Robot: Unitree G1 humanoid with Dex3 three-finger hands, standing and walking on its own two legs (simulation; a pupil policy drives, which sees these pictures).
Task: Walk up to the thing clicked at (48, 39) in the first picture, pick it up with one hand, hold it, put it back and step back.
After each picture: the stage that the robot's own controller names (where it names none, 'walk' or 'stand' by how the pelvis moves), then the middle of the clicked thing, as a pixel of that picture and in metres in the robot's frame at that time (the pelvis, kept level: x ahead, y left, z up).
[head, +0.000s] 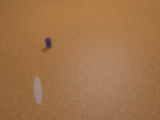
stand; (48, 43) +1.37 +0.44 -0.72
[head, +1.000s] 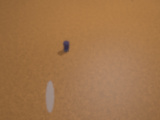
walk; (66, 46) +1.27 +0.20 -0.69
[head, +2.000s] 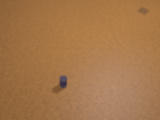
walk; (63, 82) +0.77 +0.15 -0.70
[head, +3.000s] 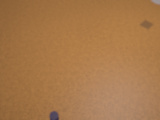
walk; (54, 118) +0.48 +0.20 -0.70
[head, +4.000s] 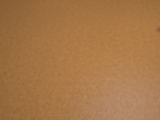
stand; out of the picture +0.37 +0.18 -0.70
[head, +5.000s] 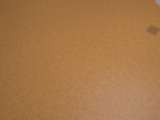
stand; out of the picture +0.32 +0.19 -0.72
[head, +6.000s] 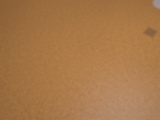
stand; out of the picture +0.32 +0.20 -0.73
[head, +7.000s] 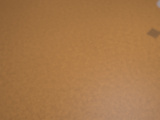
stand; out of the picture +0.33 +0.19 -0.73
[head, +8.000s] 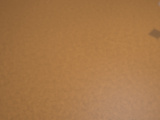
stand; out of the picture +0.32 +0.19 -0.73
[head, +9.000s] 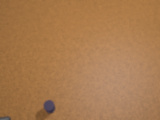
go down; (49, 107) +0.37 +0.18 -0.59
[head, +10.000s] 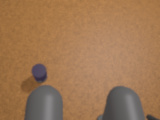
go down; (40, 73) +0.42 +0.20 -0.33
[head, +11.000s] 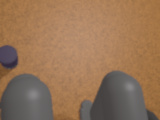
close in; (8, 58) +0.41 +0.22 -0.25
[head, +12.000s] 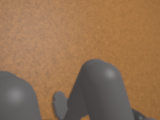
close; out of the picture +0.41 +0.25 -0.23
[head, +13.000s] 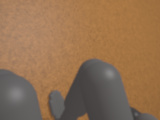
close; out of the picture +0.41 +0.25 -0.23
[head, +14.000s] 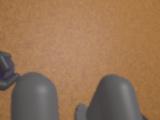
lift; (2, 73) +0.33 +0.24 -0.16
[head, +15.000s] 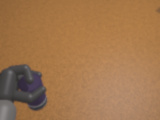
lift; (34, 92) +0.31 +0.17 +0.00
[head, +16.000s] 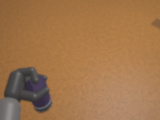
hold; (39, 95) +0.32 +0.16 -0.01
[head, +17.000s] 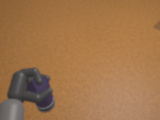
hold; (42, 95) +0.32 +0.16 -0.01
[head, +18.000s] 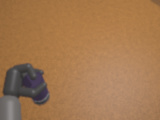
crouch; (37, 89) +0.34 +0.17 -0.07
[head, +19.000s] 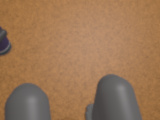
lower; out of the picture +0.48 +0.24 -0.10
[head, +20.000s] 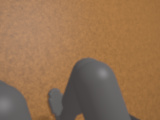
lower; out of the picture +0.43 +0.27 -0.23
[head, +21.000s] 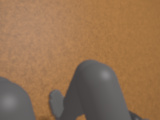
lower; out of the picture +0.43 +0.27 -0.23
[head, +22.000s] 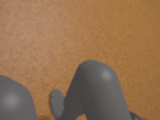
lower; out of the picture +0.42 +0.26 -0.24
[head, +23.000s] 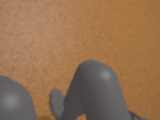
lower; out of the picture +0.42 +0.26 -0.24
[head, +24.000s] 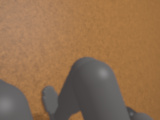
open; out of the picture +0.42 +0.23 -0.23
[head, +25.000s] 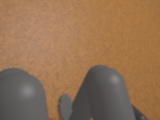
stand; out of the picture +0.41 +0.23 -0.24
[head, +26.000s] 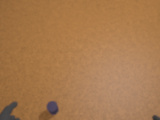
stand; (53, 108) +0.38 +0.17 -0.57
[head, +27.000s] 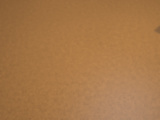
stand; out of the picture +0.35 +0.16 -0.66
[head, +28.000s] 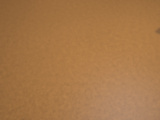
stand; out of the picture +0.35 +0.16 -0.67
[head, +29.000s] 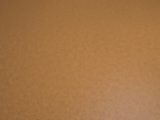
stand; out of the picture +0.37 +0.16 -0.72
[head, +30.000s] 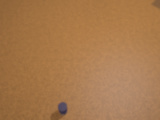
walk; (62, 108) +0.43 +0.13 -0.70
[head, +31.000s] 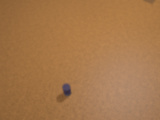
walk; (66, 90) +0.65 +0.20 -0.70
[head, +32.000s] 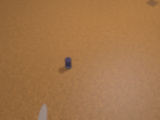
stand; (68, 63) +0.98 +0.17 -0.70
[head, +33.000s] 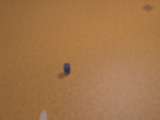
stand; (67, 69) +0.98 +0.18 -0.72
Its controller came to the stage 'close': yes
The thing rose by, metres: 0.70
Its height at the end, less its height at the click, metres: +0.00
